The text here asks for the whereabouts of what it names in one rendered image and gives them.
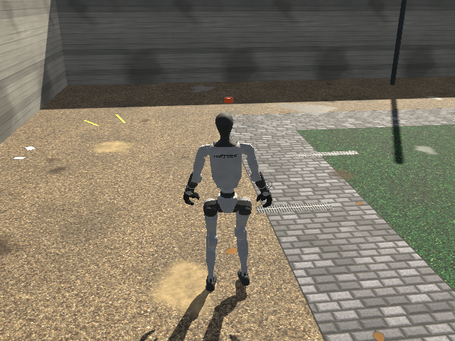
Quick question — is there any right robot forearm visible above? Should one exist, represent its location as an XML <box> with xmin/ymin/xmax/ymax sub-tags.
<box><xmin>255</xmin><ymin>171</ymin><xmax>270</xmax><ymax>196</ymax></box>

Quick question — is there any right robot hand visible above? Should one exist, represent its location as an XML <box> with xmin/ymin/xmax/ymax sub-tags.
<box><xmin>256</xmin><ymin>192</ymin><xmax>273</xmax><ymax>207</ymax></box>

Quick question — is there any left robot upper arm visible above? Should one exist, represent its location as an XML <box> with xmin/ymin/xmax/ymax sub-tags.
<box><xmin>191</xmin><ymin>144</ymin><xmax>210</xmax><ymax>183</ymax></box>

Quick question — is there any right robot upper arm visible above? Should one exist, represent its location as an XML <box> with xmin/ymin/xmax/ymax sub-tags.
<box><xmin>240</xmin><ymin>143</ymin><xmax>262</xmax><ymax>182</ymax></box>

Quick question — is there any robot left shin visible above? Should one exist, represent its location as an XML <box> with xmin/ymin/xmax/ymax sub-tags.
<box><xmin>206</xmin><ymin>234</ymin><xmax>216</xmax><ymax>282</ymax></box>

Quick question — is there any left robot hand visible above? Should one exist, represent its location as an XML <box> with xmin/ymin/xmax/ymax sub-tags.
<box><xmin>183</xmin><ymin>192</ymin><xmax>200</xmax><ymax>205</ymax></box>

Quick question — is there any right robot foot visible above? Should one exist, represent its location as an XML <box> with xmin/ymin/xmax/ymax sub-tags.
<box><xmin>237</xmin><ymin>269</ymin><xmax>250</xmax><ymax>286</ymax></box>

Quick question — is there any left robot forearm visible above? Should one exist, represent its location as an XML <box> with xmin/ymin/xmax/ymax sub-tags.
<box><xmin>185</xmin><ymin>172</ymin><xmax>198</xmax><ymax>195</ymax></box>

